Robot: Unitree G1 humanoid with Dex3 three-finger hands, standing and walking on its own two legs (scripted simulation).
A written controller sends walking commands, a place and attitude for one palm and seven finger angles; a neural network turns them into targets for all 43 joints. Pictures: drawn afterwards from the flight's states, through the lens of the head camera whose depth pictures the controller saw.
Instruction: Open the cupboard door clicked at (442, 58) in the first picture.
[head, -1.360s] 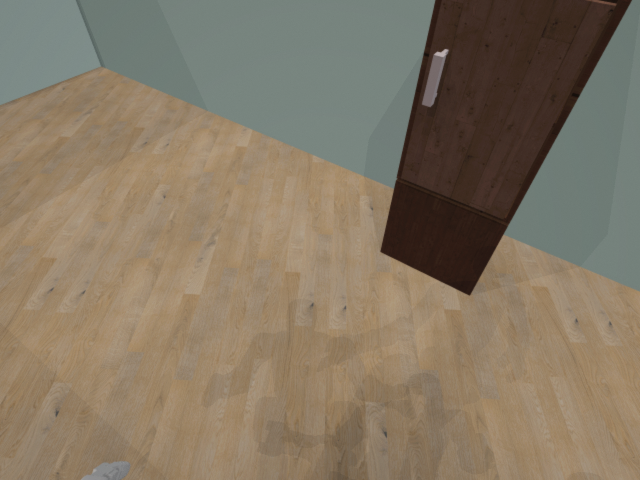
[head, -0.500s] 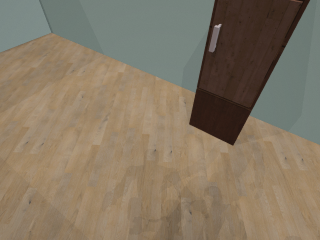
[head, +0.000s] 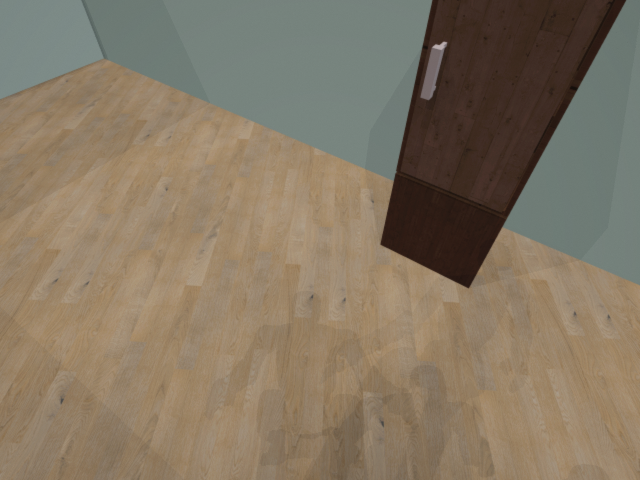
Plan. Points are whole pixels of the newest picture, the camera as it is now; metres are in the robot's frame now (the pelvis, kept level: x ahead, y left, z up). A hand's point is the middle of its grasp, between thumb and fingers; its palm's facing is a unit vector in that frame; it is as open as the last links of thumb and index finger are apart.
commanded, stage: look at it before walking up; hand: left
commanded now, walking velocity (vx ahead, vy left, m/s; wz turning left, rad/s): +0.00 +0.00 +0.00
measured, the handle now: (435, 70) +1.08 -0.24 +0.02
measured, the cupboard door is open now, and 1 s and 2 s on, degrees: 0 0 0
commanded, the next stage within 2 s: walk to a spot facing it in 0.08 s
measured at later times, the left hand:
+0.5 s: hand out of the picture +0.03 +0.23 -0.20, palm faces +0.09 -0.98 -0.17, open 7.4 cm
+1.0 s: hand (205, 368) +0.33 +0.23 -0.20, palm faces -0.03 -0.98 -0.17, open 7.3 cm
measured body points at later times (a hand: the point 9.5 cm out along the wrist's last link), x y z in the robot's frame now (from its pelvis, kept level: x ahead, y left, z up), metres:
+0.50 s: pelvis +0.06 +0.03 -0.01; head +0.05 +0.06 +0.43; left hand +0.03 +0.28 -0.18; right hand +0.09 -0.22 -0.15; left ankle +0.06 +0.13 -0.75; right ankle +0.01 -0.12 -0.75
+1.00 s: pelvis +0.24 +0.05 -0.03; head +0.28 +0.06 +0.42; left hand +0.33 +0.28 -0.19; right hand +0.12 -0.14 -0.18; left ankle +0.07 +0.13 -0.73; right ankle +0.34 -0.01 -0.75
